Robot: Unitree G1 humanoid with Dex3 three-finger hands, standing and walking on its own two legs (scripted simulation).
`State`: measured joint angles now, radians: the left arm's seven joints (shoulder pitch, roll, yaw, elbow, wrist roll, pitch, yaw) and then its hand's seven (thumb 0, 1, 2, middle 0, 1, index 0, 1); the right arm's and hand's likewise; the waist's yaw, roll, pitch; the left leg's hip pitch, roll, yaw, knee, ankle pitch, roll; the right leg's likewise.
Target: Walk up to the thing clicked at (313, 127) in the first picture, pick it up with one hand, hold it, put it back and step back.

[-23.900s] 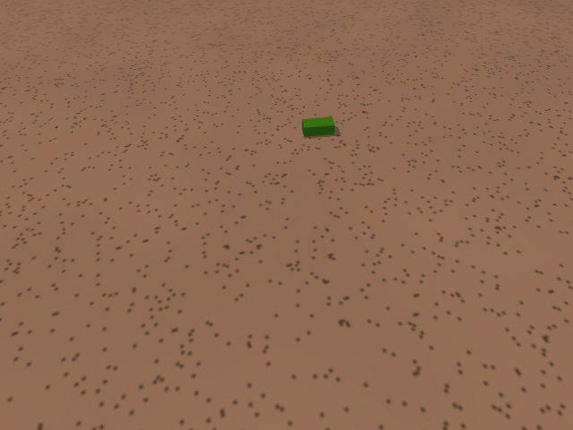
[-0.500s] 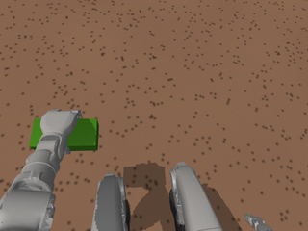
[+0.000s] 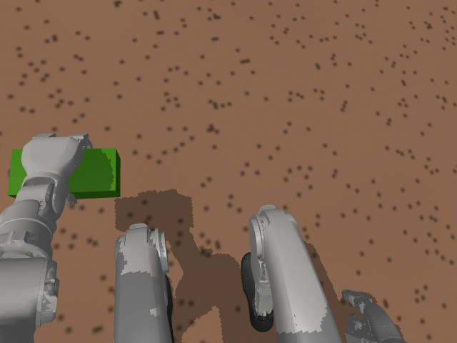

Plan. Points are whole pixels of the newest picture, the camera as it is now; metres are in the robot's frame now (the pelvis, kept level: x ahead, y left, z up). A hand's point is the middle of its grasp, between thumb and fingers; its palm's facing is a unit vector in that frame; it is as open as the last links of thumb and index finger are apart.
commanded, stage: crouch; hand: left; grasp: from above
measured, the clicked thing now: (70, 174) +0.43 +0.27 -0.19
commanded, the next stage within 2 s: lower in 0.58 s
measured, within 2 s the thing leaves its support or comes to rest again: neither
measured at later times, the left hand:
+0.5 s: hand (80, 181) +0.42 +0.26 -0.24, palm faces -0.45 +0.00 -0.89, open 11.2 cm
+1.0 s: hand (88, 187) +0.42 +0.26 -0.29, palm faces -0.49 -0.04 -0.87, open 11.2 cm
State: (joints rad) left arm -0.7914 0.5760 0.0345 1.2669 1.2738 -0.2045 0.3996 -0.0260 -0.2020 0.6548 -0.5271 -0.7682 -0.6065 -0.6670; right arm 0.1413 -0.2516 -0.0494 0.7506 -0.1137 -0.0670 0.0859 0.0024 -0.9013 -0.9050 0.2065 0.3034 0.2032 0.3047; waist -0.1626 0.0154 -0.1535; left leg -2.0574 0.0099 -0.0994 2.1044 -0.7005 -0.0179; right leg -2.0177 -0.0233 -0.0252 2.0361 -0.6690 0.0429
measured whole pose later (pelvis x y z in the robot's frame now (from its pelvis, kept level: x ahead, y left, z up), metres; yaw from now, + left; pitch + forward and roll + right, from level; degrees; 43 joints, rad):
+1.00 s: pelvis -0.01 +0.00 -0.11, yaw -3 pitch +32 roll -7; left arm -0.90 0.72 0.11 1.49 1.35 -0.32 0.46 -0.03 -0.20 0.65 -0.53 -0.76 -0.61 -0.65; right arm 0.12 -0.27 0.03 0.79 -0.17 -0.09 0.15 0.00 -0.91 -0.91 0.21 0.30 0.20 0.30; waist -0.23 -0.04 -0.03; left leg -2.31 -0.01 -0.15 2.45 -0.70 -0.03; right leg -2.26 0.00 -0.04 2.35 -0.66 0.06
